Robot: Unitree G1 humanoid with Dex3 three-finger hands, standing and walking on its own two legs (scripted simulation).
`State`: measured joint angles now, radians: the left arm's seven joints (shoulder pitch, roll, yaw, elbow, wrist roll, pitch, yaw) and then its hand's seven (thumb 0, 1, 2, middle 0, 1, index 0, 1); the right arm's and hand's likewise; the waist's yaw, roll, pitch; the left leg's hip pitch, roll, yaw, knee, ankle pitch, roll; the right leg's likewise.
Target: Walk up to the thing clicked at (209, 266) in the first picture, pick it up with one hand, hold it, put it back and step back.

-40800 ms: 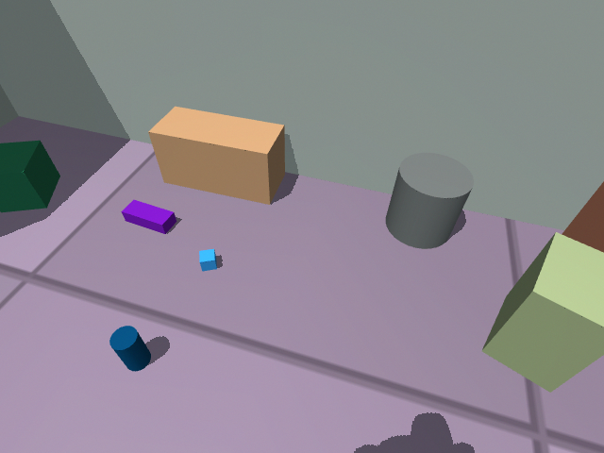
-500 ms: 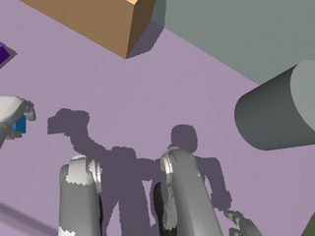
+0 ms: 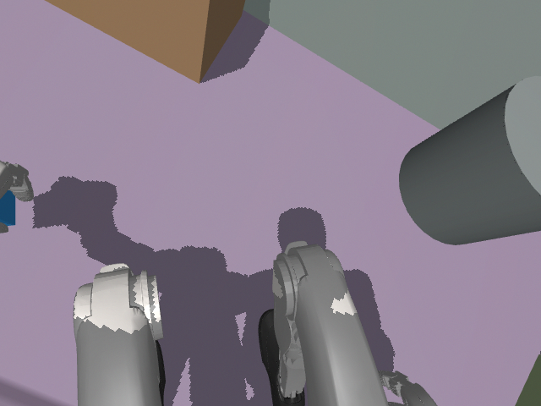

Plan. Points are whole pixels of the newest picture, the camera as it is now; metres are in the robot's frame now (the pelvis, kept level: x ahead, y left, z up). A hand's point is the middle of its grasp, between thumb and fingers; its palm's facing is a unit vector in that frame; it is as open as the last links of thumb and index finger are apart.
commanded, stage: lower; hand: left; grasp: from above
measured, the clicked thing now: out of the picture +0.43 +0.36 -0.19
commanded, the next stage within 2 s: rest in 0.42 s
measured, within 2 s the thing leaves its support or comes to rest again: rests again in 1.20 s
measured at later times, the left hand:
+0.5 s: hand (3, 218) +0.42 +0.34 -0.21, palm faces -0.47 -0.06 -0.88, open 6.9 cm
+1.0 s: hand (20, 219) +0.42 +0.33 -0.25, palm faces -0.48 -0.07 -0.88, open 7.5 cm
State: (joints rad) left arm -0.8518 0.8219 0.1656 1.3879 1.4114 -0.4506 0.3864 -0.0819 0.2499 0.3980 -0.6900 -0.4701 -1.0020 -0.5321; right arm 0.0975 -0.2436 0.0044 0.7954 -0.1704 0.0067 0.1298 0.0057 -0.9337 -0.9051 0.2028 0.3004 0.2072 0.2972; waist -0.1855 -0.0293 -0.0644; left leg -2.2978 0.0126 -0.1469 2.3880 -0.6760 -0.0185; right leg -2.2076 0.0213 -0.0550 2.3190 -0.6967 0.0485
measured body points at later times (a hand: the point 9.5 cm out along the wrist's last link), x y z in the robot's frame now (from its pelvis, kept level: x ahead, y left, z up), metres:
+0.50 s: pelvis +0.01 +0.00 -0.03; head +0.24 +0.09 +0.34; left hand +0.44 +0.34 -0.16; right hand +0.09 -0.29 -0.13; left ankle +0.08 +0.13 -0.30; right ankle +0.10 -0.13 -0.30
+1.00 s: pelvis +0.01 +0.00 -0.05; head +0.26 +0.10 +0.31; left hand +0.44 +0.33 -0.20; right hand +0.08 -0.28 -0.14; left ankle +0.08 +0.13 -0.30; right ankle +0.10 -0.13 -0.30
